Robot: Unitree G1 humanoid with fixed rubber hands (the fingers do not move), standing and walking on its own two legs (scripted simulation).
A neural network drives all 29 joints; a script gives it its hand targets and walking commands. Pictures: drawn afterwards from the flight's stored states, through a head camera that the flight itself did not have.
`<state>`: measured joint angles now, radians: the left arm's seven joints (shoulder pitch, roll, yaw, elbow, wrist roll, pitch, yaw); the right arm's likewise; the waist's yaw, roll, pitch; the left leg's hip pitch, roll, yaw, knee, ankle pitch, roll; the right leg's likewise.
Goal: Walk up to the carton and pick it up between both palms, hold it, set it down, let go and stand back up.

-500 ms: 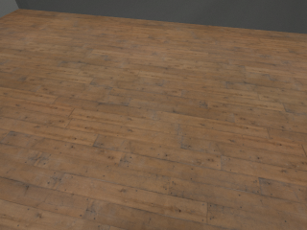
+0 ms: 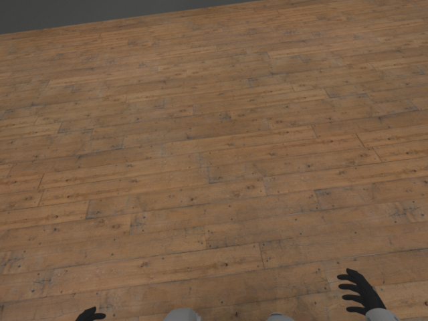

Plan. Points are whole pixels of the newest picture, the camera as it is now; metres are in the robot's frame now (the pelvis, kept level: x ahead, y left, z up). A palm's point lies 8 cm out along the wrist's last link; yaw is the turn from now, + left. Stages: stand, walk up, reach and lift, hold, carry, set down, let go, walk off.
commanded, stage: walk up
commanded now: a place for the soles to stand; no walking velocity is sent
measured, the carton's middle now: out of the picture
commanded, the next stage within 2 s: none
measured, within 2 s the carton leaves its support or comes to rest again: neither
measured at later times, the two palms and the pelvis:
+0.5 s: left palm (171, 284) +0.21 +0.12 -0.07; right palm out of the picture -0.13 -0.33 -0.09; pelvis -0.04 -0.05 +0.01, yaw -29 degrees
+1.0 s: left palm (274, 294) +0.20 -0.08 -0.11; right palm out of the picture -0.23 -0.40 -0.08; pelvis -0.06 -0.17 +0.01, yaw -54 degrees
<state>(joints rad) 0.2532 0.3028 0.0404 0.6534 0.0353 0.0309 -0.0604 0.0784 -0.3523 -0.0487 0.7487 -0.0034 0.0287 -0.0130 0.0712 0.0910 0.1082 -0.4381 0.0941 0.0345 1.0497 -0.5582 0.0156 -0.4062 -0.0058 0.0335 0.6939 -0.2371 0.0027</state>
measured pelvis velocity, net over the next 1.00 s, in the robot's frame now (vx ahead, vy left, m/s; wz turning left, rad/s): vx -0.06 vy -0.17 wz -0.94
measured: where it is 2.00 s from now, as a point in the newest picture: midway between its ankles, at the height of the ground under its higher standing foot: outside the picture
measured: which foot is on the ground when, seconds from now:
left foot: up 0.00-0.14, down 0.16-0.58, up 0.60-0.92, down 0.94-1.00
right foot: down 0.00-0.14, up 0.16-0.56, down 0.58-0.92, up 0.94-1.00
